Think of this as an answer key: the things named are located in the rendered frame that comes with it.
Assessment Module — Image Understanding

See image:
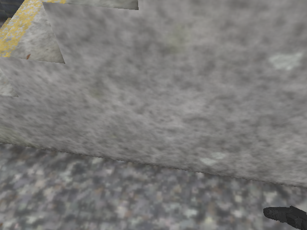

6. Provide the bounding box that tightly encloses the right robot hand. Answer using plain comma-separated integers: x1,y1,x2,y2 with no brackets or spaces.
263,206,307,230

